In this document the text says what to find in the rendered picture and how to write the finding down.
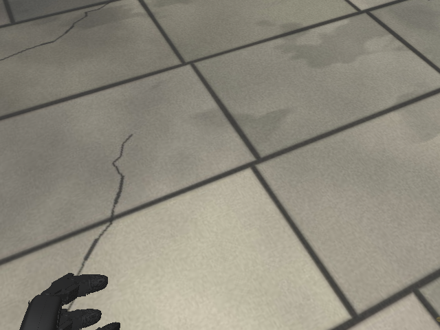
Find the left robot hand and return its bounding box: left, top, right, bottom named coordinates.
left=19, top=273, right=120, bottom=330

